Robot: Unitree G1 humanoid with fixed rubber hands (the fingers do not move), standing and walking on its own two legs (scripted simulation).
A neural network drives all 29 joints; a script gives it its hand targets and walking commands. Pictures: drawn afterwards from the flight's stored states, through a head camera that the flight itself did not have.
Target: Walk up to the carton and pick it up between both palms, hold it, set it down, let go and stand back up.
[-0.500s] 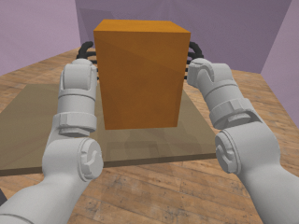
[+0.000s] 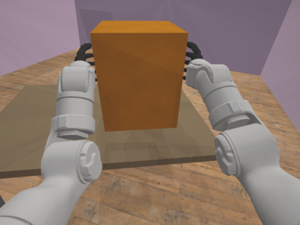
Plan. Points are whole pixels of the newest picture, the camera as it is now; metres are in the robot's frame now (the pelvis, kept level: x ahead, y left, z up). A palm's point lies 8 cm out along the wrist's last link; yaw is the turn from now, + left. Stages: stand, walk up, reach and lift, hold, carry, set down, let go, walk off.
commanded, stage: hold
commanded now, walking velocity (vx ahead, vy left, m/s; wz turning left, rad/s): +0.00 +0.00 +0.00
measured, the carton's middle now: (138, 73) +0.44 +0.01 +0.28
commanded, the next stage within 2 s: set down in 1.70 s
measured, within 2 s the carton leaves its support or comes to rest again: neither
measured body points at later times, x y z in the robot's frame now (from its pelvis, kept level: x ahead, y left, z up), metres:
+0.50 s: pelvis +0.00 +0.00 +0.00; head -0.10 +0.03 +0.44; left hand +0.39 +0.15 +0.31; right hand +0.38 -0.13 +0.33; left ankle +0.05 +0.13 -0.75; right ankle -0.01 -0.10 -0.75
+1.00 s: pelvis -0.01 +0.00 +0.00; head -0.11 +0.03 +0.44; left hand +0.38 +0.15 +0.31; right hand +0.37 -0.13 +0.33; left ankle +0.05 +0.13 -0.75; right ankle -0.01 -0.10 -0.75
